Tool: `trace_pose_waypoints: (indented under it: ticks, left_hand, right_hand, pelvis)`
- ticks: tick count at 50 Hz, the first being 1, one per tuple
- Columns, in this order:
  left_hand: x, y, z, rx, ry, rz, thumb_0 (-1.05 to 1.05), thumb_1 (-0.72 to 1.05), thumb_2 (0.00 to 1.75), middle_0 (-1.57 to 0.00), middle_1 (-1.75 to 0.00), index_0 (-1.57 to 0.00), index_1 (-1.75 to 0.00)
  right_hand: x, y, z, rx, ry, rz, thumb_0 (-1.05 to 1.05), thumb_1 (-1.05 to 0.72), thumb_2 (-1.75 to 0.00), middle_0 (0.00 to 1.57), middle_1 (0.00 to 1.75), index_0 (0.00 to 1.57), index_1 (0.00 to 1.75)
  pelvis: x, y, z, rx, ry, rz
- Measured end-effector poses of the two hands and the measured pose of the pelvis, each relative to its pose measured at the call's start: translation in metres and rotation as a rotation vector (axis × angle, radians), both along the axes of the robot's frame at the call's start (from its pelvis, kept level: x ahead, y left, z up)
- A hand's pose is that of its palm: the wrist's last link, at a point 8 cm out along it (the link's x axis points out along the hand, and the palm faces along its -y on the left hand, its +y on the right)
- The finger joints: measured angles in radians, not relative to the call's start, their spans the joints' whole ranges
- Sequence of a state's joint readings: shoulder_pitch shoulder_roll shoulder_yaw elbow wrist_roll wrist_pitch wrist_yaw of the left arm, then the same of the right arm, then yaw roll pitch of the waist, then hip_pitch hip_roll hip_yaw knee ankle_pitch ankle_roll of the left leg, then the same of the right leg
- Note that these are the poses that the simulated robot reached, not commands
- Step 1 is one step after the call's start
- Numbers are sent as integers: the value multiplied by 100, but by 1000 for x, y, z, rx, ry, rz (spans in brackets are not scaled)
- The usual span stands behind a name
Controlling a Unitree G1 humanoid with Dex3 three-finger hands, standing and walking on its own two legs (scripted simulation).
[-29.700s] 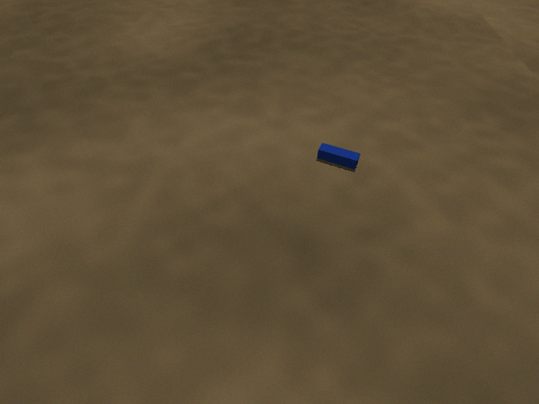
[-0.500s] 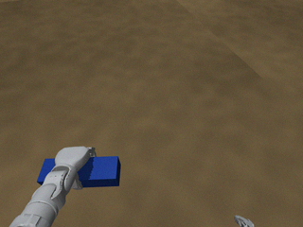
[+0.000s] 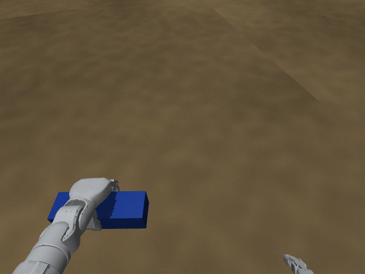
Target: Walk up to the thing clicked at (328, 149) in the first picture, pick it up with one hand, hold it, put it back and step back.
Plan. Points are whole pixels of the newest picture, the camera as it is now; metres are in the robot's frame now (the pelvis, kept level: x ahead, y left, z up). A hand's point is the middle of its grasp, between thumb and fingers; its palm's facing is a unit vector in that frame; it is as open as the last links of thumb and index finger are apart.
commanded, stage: hold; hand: left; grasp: from above
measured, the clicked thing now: (102, 210) +0.30 +0.22 -0.09
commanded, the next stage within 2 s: crouch in 1.26 s
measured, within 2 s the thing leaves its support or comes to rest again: neither
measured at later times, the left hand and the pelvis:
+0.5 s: hand (95, 211) +0.28 +0.21 -0.03, palm faces -0.47 -0.04 -0.88, open 10.1 cm; pelvis -0.01 +0.00 +0.01, yaw +0 degrees
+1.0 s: hand (94, 210) +0.28 +0.21 -0.03, palm faces -0.48 -0.04 -0.88, open 10.1 cm; pelvis -0.01 +0.00 +0.01, yaw +0 degrees
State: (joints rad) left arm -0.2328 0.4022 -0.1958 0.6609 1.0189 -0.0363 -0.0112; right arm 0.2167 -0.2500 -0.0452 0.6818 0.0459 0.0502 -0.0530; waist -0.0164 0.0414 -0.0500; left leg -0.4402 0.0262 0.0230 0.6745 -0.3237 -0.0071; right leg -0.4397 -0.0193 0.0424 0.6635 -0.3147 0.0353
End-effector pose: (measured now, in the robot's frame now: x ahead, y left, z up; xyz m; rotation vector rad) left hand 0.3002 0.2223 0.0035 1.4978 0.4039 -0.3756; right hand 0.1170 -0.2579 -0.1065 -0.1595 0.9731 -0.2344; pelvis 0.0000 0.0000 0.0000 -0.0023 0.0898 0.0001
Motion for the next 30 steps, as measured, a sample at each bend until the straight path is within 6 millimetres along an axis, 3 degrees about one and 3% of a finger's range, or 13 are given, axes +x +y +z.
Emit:
trace_pose_waypoints:
  ticks: [30]
  left_hand:
    - [-13, -7, 26, -5, -18, -5, 1, 0, 52, -63, -66, -66, -63]
  right_hand:
    - [8, 3, 13, 15, -53, 16, 1, -90, -89, 20, 30, 20, 30]
  pelvis:
    - [-9, -3, 10, 7, -61, -5]
